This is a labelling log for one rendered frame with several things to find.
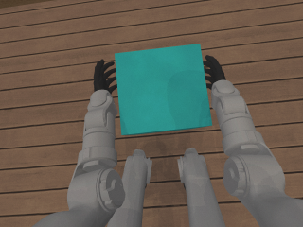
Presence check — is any right robot upper arm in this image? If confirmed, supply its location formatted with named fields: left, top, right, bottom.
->
left=223, top=154, right=303, bottom=227

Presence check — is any carton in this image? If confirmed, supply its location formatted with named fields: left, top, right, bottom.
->
left=115, top=44, right=212, bottom=135

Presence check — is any right robot hand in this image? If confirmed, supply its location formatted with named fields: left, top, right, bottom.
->
left=203, top=55, right=226, bottom=90

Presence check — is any robot left shin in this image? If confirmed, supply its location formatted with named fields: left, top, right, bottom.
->
left=124, top=149, right=147, bottom=169

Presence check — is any left robot upper arm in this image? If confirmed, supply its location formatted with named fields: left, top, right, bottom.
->
left=32, top=167, right=126, bottom=227

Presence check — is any robot right thigh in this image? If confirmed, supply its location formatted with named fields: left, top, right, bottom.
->
left=177, top=152, right=226, bottom=227

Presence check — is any left robot hand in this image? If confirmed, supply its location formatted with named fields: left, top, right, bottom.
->
left=93, top=59, right=117, bottom=94

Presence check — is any right robot forearm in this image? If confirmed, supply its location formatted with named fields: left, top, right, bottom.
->
left=211, top=79, right=286, bottom=188

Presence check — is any left robot forearm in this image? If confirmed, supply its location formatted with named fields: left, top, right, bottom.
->
left=67, top=89, right=118, bottom=202

